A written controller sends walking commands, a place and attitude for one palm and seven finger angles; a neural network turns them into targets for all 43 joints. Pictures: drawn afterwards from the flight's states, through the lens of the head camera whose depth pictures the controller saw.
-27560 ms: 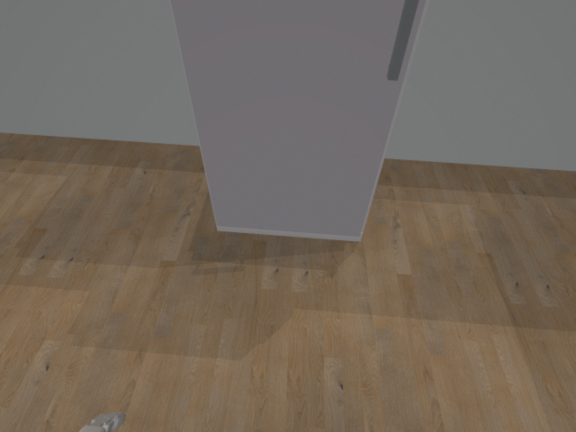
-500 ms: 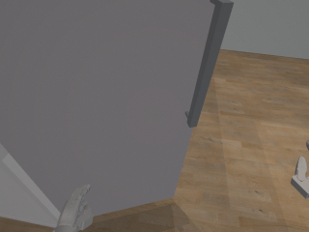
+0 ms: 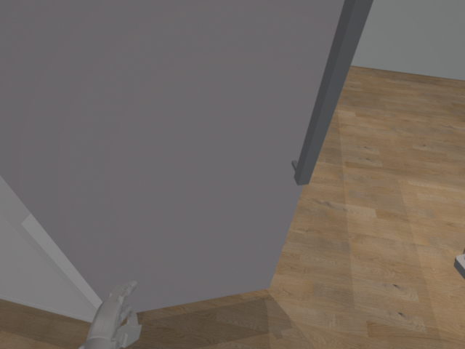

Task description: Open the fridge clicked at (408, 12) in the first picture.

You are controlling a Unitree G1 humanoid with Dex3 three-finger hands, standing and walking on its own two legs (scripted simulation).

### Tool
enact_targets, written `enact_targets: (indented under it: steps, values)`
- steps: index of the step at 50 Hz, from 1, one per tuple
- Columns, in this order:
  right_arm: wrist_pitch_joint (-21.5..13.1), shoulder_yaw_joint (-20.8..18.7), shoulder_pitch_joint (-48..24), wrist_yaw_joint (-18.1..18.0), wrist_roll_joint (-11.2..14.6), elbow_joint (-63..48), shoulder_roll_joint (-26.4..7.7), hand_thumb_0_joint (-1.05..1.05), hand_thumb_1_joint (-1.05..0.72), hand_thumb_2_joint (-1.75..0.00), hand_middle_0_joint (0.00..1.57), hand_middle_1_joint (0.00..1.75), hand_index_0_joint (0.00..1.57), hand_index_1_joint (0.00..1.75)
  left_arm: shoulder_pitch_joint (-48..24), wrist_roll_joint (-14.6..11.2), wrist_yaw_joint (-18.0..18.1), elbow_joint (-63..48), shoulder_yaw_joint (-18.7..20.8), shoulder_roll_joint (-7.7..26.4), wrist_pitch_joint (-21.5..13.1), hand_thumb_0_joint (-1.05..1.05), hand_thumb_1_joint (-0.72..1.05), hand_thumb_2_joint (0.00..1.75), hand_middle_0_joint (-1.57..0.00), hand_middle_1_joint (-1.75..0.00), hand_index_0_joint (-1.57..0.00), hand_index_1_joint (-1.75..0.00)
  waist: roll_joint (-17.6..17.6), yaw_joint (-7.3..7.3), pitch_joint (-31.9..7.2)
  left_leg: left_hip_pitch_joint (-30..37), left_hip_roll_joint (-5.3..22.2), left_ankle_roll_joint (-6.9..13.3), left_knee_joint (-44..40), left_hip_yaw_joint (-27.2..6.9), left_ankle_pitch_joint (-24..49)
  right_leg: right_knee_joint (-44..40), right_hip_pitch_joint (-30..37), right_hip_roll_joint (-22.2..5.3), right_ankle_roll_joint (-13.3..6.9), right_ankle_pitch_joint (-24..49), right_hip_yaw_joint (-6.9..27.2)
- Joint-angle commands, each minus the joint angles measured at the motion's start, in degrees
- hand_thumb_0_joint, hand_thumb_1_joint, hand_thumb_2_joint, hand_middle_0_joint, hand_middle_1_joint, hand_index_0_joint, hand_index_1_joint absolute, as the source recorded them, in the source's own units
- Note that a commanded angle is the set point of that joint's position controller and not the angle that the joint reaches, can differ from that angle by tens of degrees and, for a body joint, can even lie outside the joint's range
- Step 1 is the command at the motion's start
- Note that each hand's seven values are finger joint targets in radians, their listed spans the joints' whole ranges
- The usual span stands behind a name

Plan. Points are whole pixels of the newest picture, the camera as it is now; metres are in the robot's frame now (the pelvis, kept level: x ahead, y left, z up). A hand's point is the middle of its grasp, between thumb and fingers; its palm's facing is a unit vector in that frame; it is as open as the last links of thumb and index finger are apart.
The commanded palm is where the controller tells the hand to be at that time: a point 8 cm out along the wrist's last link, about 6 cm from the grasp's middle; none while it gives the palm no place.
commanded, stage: step back with the hand held close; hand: right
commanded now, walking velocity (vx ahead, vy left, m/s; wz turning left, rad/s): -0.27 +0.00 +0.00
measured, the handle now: (318, 103) +0.47 -0.14 +0.22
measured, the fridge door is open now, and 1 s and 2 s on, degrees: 67 67 67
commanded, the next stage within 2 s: stop stepping back and stand still in 1.04 s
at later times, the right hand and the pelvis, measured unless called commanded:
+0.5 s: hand out of the picture +0.13 -0.29 +0.15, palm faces +0.48 +0.77 -0.42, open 7.4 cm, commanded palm +0.07 -0.32 +0.17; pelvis -0.07 -0.02 -0.02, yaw +0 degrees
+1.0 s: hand out of the picture +0.05 -0.29 +0.16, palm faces +0.40 +0.81 -0.42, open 7.4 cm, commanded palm -0.02 -0.34 +0.17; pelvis -0.16 -0.04 -0.02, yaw -1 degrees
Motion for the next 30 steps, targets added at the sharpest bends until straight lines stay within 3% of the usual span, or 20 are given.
enact_targets:
  steps: [1, 2, 6, 7, 9, 13, 17, 21, 24, 26, 28, 30]
  values:
    - [-4.6, -5.4, 1.2, -1.1, -0.1, -11.8, -10.7, 0.00, -0.90, -0.90, 0.20, 0.30, 0.20, 0.30, -5.7, -0.3, 0.5, -11.2, 3.5, 6.3, -1.1, 0.00, 0.90, 0.90, -0.20, -0.30, -0.20, -0.30, 1.0, 1.09, -7.9, -0.2, 5.3, 1.2, -1.1, -5.2, 15.8, -1.5, 0.3, -0.7, -1.4, 15.3, 1.3]
    - [-4.8, -6.0, 1.8, -1.3, -0.2, -14.0, -11.6, 0.00, -0.90, -0.90, 0.20, 0.30, 0.20, 0.30, -6.2, -0.4, 0.6, -11.8, 3.7, 6.7, -1.0, 0.00, 0.90, 0.90, -0.20, -0.30, -0.20, -0.30, -1.9, 0.93, -9.2, 1.0, 4.8, 1.0, 0.6, -4.3, 17.5, -2.0, 0.3, -1.2, -1.4, 18.3, 1.8]
    - [-5.7, -9.1, 4.4, -2.0, 0.1, -18.0, -13.9, 0.00, -0.90, -0.90, 0.20, 0.30, 0.20, 0.30, -5.9, -0.7, 0.9, -14.0, 4.1, 6.4, 0.4, 0.00, 0.90, 0.90, -0.20, -0.30, -0.20, -0.30, 0.6, 0.87, -11.5, 3.0, 3.0, 0.2, 4.4, -3.7, 17.6, -3.0, -2.9, -2.5, -1.8, 19.5, 3.2]
    - [-6.0, -10.4, 4.6, -2.1, 0.0, -18.8, -15.2, 0.00, -0.90, -0.90, 0.20, 0.30, 0.20, 0.30, -6.1, -0.6, 1.1, -14.1, 4.2, 6.7, 0.5, 0.00, 0.90, 0.90, -0.20, -0.30, -0.20, -0.30, -0.4, 0.76, -11.9, 4.1, 2.8, 0.2, 5.5, -3.5, 18.6, -3.4, -4.1, -2.7, -2.0, 19.5, 4.0]
    - [-6.3, -10.3, 5.0, -2.3, 0.1, -19.2, -14.6, 0.00, -0.90, -0.90, 0.20, 0.30, 0.20, 0.30, -5.6, -0.9, 1.2, -14.9, 4.3, 6.5, 0.7, 0.00, 0.90, 0.90, -0.20, -0.30, -0.20, -0.30, -0.4, 0.89, -11.2, 4.5, 2.3, -0.1, 7.2, -4.0, 18.2, -4.0, -6.8, -3.4, -2.4, 17.0, 4.3]
    - [-7.1, -10.1, 4.1, -2.4, -0.5, -18.6, -13.6, 0.00, -0.90, -0.90, 0.20, 0.30, 0.20, 0.30, -5.0, -0.9, 1.4, -15.1, 4.5, 7.2, 0.0, 0.00, 0.90, 0.90, -0.20, -0.30, -0.20, -0.30, -3.8, 1.03, -8.3, 7.3, 1.1, -0.4, 11.2, -4.2, 14.4, -6.9, -16.0, -4.9, -3.7, 6.6, 6.0]
    - [-8.2, -9.8, 2.1, -2.4, -1.3, -16.6, -12.2, 0.00, -0.90, -0.90, 0.20, 0.30, 0.20, 0.30, -4.2, -1.0, 1.3, -14.6, 4.7, 7.7, -1.3, 0.00, 0.90, 0.90, -0.20, -0.30, -0.20, -0.30, -4.8, 1.27, -5.9, 10.3, 0.5, -0.4, 15.1, -4.4, 9.2, -9.7, -26.5, -6.2, -5.4, -11.3, 8.0]
    - [-9.1, -8.8, -0.7, -2.5, -2.2, -15.8, -11.6, 0.00, -0.90, -0.90, 0.20, 0.30, 0.20, 0.30, -3.0, -1.1, 1.0, -14.2, 4.9, 7.7, -2.3, 0.00, 0.90, 0.90, -0.20, -0.30, -0.20, -0.30, 0.6, 1.92, -2.3, 4.9, 1.9, 0.2, 11.5, -7.9, -1.1, -6.2, -30.0, -4.7, -5.6, -23.2, 7.5]
    - [-9.8, -8.2, -3.0, -2.7, -2.4, -17.4, -12.0, 0.00, -0.90, -0.90, 0.20, 0.30, 0.20, 0.30, -2.4, -0.7, 0.8, -13.6, 4.8, 7.3, -2.9, 0.00, 0.90, 0.90, -0.20, -0.30, -0.20, -0.30, 5.1, 2.42, -1.1, -5.2, 5.3, 2.2, 2.4, -12.8, -13.8, 0.9, -24.0, -1.7, -4.2, -22.5, 6.0]
    - [-10.2, -7.8, -4.0, -3.1, -2.2, -18.5, -12.4, 0.00, -0.90, -0.90, 0.20, 0.30, 0.20, 0.30, -1.9, -0.5, 0.6, -12.7, 4.3, 6.8, -3.3, 0.00, 0.90, 0.90, -0.20, -0.30, -0.20, -0.30, 5.6, 2.72, -1.0, -12.4, 6.9, 3.3, -1.2, -13.1, -20.2, 4.3, -18.2, -0.5, -3.1, -19.6, 5.6]
    - [-10.9, -8.1, -4.3, -3.5, -1.9, -20.7, -13.2, 0.00, -0.90, -0.90, 0.20, 0.30, 0.20, 0.30, -2.0, -0.4, 0.7, -12.4, 4.0, 6.6, -3.9, 0.00, 0.90, 0.90, -0.20, -0.30, -0.20, -0.30, 1.5, 3.02, -2.7, -12.8, 5.4, 2.7, 1.6, -10.0, -16.7, 0.5, -15.5, -1.2, -3.1, -17.0, 7.2]
    - [-11.5, -9.5, -2.2, -3.9, -2.2, -21.1, -13.3, 0.00, -0.90, -0.90, 0.20, 0.30, 0.20, 0.30, -2.4, -0.4, 1.1, -12.8, 4.1, 7.3, -4.6, 0.00, 0.90, 0.90, -0.20, -0.30, -0.20, -0.30, -6.6, 2.36, -5.0, -3.8, 0.6, 0.6, 12.5, -5.3, -8.8, -8.6, -21.9, -5.5, -4.8, -20.7, 12.6]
